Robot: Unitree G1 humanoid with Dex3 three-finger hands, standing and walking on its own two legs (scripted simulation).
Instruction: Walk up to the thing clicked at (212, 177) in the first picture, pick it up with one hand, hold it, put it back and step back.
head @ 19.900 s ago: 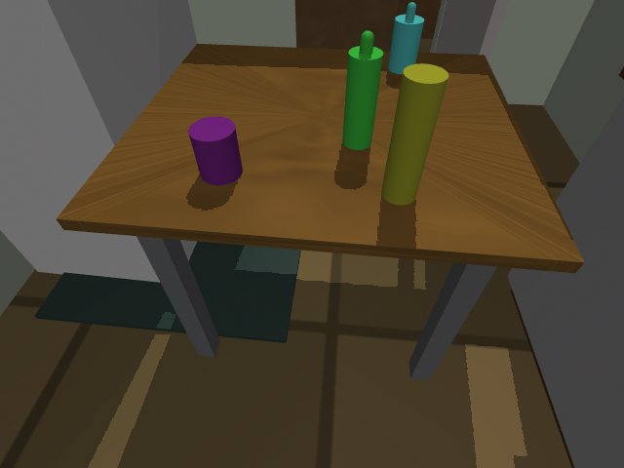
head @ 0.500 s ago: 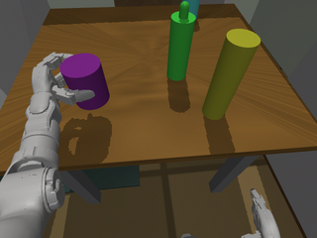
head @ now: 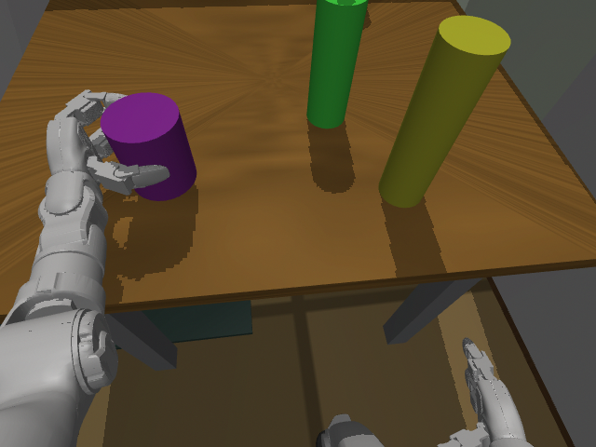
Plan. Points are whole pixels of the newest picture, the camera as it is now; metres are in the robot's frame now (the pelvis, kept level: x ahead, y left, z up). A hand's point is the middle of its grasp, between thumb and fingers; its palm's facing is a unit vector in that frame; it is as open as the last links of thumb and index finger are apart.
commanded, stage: lower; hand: left
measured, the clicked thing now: (151, 140) +0.53 +0.14 +0.10
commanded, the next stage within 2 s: loosen in 0.52 s
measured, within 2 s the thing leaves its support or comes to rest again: rests again in 0.34 s
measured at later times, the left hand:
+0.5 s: hand (135, 156) +0.52 +0.17 +0.08, palm faces +0.12 -0.99 +0.01, open 11.9 cm
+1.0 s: hand (137, 159) +0.52 +0.16 +0.07, palm faces +0.13 -0.99 +0.02, open 13.8 cm
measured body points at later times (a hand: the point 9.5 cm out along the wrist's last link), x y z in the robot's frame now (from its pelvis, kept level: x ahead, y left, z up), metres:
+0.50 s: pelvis +0.00 +0.00 -0.01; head +0.11 +0.01 +0.42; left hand +0.51 +0.22 +0.08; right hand +0.15 -0.27 -0.05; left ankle -0.03 +0.12 -0.69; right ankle +0.04 -0.13 -0.69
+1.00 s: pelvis +0.00 +0.00 -0.02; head +0.11 +0.01 +0.42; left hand +0.50 +0.22 +0.08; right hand +0.15 -0.27 -0.05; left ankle -0.03 +0.12 -0.69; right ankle +0.04 -0.13 -0.69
